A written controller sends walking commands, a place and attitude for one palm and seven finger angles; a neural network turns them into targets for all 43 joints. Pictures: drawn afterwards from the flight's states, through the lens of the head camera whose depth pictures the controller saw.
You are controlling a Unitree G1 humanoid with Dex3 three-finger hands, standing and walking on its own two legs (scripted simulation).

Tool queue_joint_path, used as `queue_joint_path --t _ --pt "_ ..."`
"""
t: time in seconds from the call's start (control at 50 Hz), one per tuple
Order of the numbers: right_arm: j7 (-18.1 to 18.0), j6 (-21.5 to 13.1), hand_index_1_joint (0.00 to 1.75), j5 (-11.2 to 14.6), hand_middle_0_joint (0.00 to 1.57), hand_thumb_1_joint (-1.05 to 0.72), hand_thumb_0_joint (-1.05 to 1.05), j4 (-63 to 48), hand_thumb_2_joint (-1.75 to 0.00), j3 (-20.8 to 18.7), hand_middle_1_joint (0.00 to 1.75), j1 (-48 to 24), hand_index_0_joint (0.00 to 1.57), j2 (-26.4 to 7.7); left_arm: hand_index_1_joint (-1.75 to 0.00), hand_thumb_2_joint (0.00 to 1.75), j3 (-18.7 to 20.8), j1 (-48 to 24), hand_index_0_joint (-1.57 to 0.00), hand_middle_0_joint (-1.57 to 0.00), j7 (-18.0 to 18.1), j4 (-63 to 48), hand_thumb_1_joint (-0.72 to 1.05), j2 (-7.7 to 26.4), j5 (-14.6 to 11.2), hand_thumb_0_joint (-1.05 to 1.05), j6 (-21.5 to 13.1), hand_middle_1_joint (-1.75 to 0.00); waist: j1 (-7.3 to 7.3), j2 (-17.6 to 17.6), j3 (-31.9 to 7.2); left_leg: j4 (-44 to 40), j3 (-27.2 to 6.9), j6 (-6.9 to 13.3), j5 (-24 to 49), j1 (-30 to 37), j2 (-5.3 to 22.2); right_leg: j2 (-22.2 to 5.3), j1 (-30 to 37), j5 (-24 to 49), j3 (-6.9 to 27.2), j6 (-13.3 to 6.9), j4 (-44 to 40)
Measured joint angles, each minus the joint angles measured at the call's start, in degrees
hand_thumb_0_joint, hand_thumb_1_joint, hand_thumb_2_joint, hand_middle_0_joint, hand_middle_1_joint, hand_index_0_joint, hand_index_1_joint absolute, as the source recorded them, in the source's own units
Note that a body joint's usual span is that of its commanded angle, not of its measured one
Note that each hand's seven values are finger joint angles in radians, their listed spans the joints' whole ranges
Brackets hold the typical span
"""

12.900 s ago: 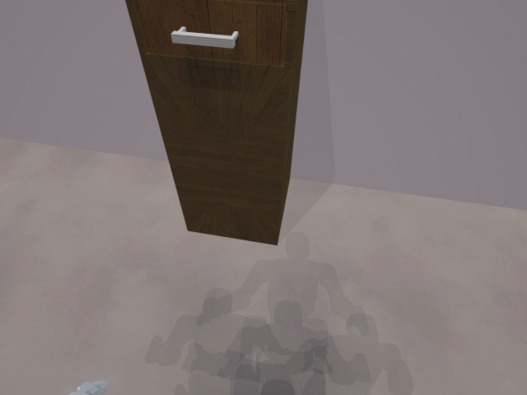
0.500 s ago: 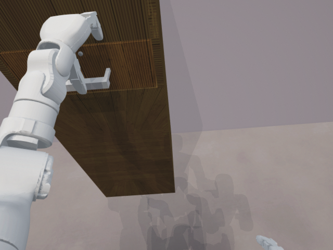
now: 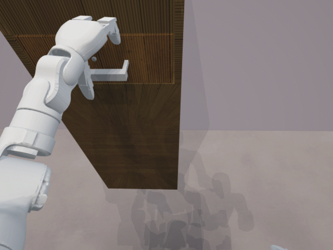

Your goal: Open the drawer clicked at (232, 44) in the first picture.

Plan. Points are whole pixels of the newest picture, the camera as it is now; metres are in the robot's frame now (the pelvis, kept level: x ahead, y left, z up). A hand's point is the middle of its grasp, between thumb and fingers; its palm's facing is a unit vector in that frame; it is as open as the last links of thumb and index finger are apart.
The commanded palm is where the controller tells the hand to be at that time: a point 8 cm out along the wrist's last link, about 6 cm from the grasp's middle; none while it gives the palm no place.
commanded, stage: move the hooked fingers above the handle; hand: left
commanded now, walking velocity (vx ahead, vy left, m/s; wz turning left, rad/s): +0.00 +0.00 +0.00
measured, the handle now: (97, 69) +0.51 +0.21 +0.16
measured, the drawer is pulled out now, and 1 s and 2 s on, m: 0.00 0.00 0.00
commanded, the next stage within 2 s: none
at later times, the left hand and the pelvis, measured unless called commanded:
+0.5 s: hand (80, 77) +0.43 +0.21 +0.20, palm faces +0.00 +0.02 -1.00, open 13.8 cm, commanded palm +0.44 +0.22 +0.28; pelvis -0.01 -0.01 +0.00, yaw +0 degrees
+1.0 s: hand (83, 75) +0.45 +0.22 +0.18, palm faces -0.09 +0.03 -1.00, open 13.7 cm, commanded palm +0.44 +0.22 +0.28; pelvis +0.00 -0.01 +0.00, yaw -2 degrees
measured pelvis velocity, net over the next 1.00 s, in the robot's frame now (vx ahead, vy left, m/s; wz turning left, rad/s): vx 0.00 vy -0.01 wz -0.03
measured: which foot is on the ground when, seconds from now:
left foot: down 0.00-1.00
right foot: down 0.00-1.00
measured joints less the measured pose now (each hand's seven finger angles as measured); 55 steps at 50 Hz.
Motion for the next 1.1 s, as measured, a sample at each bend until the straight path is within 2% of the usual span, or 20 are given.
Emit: queue_joint_path --t 0.04,0.1,0.16,0.22,0.28,0.34,0.4,0.46,0.52,0.58,0.66,0.74,0.8,0.84,0.92,0.98,1.06,1.1 --pt "0.62 0.14 0.30 -0.09 0.20 -0.91 0.01 0.12 -0.90 0.78 0.30 -1.24 0.20 0.42 -1.20 0.30 1.62 -2.71 -0.33 -0.36 0.97 3.49 -0.49 -0.51 0.31 0.00 1.95 -1.23 -0.62 0.18 -0.56 -0.57 0.69 0.07 0.25 -0.25 0.07 0.02 -0.64 0.30 0.72 0.11 -0.19" --pt "1.47 1.25 0.30 -0.30 0.20 -0.91 0.01 -0.07 -0.90 1.89 0.30 -2.02 0.20 0.96 -1.24 0.30 2.22 -4.66 -0.37 -0.48 1.16 6.67 -0.49 -1.89 1.56 0.00 4.59 -1.31 -0.39 1.08 -1.52 -1.39 1.62 0.22 0.70 -0.27 0.14 0.05 -1.18 0.80 1.67 0.32 -0.48" --pt "1.72 3.26 0.30 -0.02 0.20 -0.91 0.01 -0.45 -0.90 3.33 0.30 -3.07 0.20 1.79 -1.28 0.30 3.27 -4.85 -0.40 -0.49 0.91 9.08 -0.49 -2.59 3.65 0.00 7.51 -1.31 -0.51 2.03 -2.03 -2.21 2.55 0.37 1.09 0.40 0.31 0.18 -1.07 1.24 2.62 0.50 -0.72" --pt "1.20 4.44 0.30 0.46 0.20 -0.90 0.01 -1.46 -0.90 4.44 0.30 -3.63 0.20 3.02 -1.29 0.30 4.09 -4.50 -0.40 -0.44 -0.56 11.52 -0.49 -1.46 5.57 0.00 9.98 -1.28 -1.18 2.35 -1.91 -2.86 3.30 0.33 1.40 1.24 0.51 0.36 -0.83 1.45 3.39 0.50 -0.62" --pt "0.48 4.78 0.30 0.78 0.20 -0.90 0.01 -2.99 -0.90 4.95 0.30 -3.08 0.20 3.82 -1.27 0.30 5.47 -2.34 -0.38 -0.40 -2.85 13.22 -0.49 0.96 6.44 0.00 10.75 -1.25 -1.83 2.18 -1.54 -3.10 3.65 0.17 1.52 1.87 0.75 0.60 -0.53 1.47 3.74 0.31 -0.39" --pt "0.01 4.29 0.30 0.86 0.20 -0.90 0.01 -4.43 -0.90 4.42 0.30 -1.30 0.20 3.76 -1.25 0.30 5.89 1.62 -0.35 -0.36 -5.40 11.03 -0.49 3.11 6.22 0.00 9.41 -1.23 -1.73 1.60 -0.96 -2.78 3.24 -0.01 1.40 2.12 0.89 0.74 -0.09 1.28 3.31 0.03 -0.22" --pt "-0.29 3.16 0.30 0.54 0.21 -0.90 0.01 -4.63 -0.90 2.91 0.30 0.78 0.20 2.97 -1.23 0.30 4.38 5.23 -0.34 -0.34 -6.77 5.14 -0.49 3.72 5.03 0.00 6.23 -1.22 -0.63 0.87 -0.14 -1.87 2.10 -0.14 1.09 2.04 0.81 0.68 0.55 0.92 2.14 -0.20 -0.06" --pt "-0.60 1.86 0.30 0.26 0.20 -0.90 0.01 -3.43 -0.90 1.38 0.30 1.87 0.20 1.80 -1.22 0.30 2.07 6.52 -0.33 -0.34 -6.28 -0.47 -0.49 3.06 2.70 0.00 2.62 -1.21 0.49 0.43 0.62 -0.78 0.73 -0.21 0.72 1.76 0.57 0.50 1.21 0.58 0.73 -0.29 -0.02" --pt "-0.76 0.66 0.30 0.22 0.20 -0.90 0.01 -1.63 -0.90 0.65 0.30 1.35 0.20 0.77 -1.21 0.30 0.63 4.63 -0.33 -0.33 -4.14 -1.44 -0.49 1.90 1.05 0.00 0.23 -1.21 0.78 0.19 0.93 -0.19 -0.11 -0.26 0.62 1.23 0.35 0.33 1.21 0.51 -0.14 -0.31 -0.06" --pt "-0.38 -0.41 0.30 0.30 0.20 -0.90 0.01 -0.49 -0.90 0.55 0.30 0.13 0.20 0.29 -1.21 0.30 -0.10 0.50 -0.33 -0.33 -1.22 1.32 -0.49 0.89 0.88 0.00 0.89 -1.21 0.34 0.08 0.69 -0.23 -0.23 -0.30 0.85 0.36 0.26 0.23 0.34 0.70 -0.26 -0.30 -0.06" --pt "0.21 -0.44 0.30 0.16 0.20 -0.91 0.01 -0.26 -0.90 1.52 0.30 -1.68 0.20 0.44 -1.20 0.30 2.44 -4.84 -0.33 -0.33 1.38 9.00 -0.49 1.12 2.62 0.00 4.75 -1.21 -1.15 0.46 -0.25 -1.06 0.75 -0.30 1.26 -0.66 0.49 0.40 -1.27 1.21 0.75 -0.23 -0.36" --pt "0.55 1.30 0.30 0.17 0.20 -0.91 0.01 -0.76 -0.90 2.33 0.30 -1.32 0.20 0.91 -1.27 0.30 3.68 -6.11 -0.40 -0.40 -0.79 11.48 -0.49 0.90 4.00 0.00 6.84 -1.27 -1.23 1.30 -1.62 -1.71 1.63 -0.22 1.28 -0.47 0.73 0.60 -1.53 1.38 1.67 -0.12 -0.64" --pt "0.51 2.84 0.30 0.55 0.20 -0.90 0.01 -1.52 -0.90 2.98 0.30 -1.16 0.20 1.45 -1.28 0.30 3.88 -4.74 -0.40 -0.39 -2.70 12.11 -0.49 1.38 5.36 0.00 9.07 -1.26 -1.56 1.79 -2.12 -1.87 2.34 -0.19 0.94 0.38 0.92 0.78 -1.11 1.10 2.41 -0.09 -0.38" --pt "0.28 3.37 0.30 0.84 0.20 -0.90 0.01 -2.25 -0.90 3.32 0.30 -0.99 0.20 1.81 -1.27 0.30 4.57 -2.99 -0.38 -0.38 -4.14 11.73 -0.49 2.00 5.19 0.00 9.26 -1.25 -1.81 1.90 -1.86 -1.86 2.67 -0.21 0.69 1.06 1.06 0.91 -0.64 0.89 2.75 -0.12 -0.17" --pt "-0.32 3.40 0.30 1.06 0.20 -0.90 0.01 -3.77 -0.90 3.42 0.30 -0.23 0.20 2.33 -1.24 0.30 5.27 1.25 -0.35 -0.35 -6.91 10.03 -0.49 3.34 4.66 0.00 7.30 -1.23 -2.02 1.36 -0.92 -1.39 2.63 -0.34 0.31 1.45 1.19 1.05 -0.28 0.42 2.70 -0.32 0.43" --pt "-0.50 2.64 0.30 0.75 0.20 -0.90 0.01 -4.21 -0.90 2.55 0.30 0.56 0.20 2.32 -1.22 0.30 4.51 3.75 -0.34 -0.34 -7.28 6.56 -0.49 3.38 4.31 0.00 4.26 -1.22 -1.39 0.80 0.05 -0.59 1.90 -0.45 0.08 0.82 1.15 1.03 -0.45 0.15 1.93 -0.50 0.75" --pt "-0.51 1.18 0.30 -0.08 0.20 -0.90 0.01 -3.37 -0.90 0.91 0.30 1.28 0.20 1.84 -1.21 0.30 3.33 4.96 -0.33 -0.33 -4.79 0.79 -0.49 2.54 3.10 0.00 -0.03 -1.21 -0.31 0.68 0.53 0.38 0.75 -0.49 -0.20 -0.31 0.90 0.83 -0.78 -0.10 0.75 -0.57 0.80" --pt "-0.33 0.61 0.30 -0.25 0.20 -0.90 0.01 -2.35 -0.90 0.49 0.30 1.16 0.20 1.55 -1.21 0.30 2.91 3.60 -0.33 -0.33 -2.67 0.34 -0.49 1.91 2.41 0.00 -0.83 -1.21 -0.06 0.75 0.28 0.59 0.36 -0.48 -0.32 -0.65 0.73 0.68 -0.87 -0.23 0.36 -0.51 0.76"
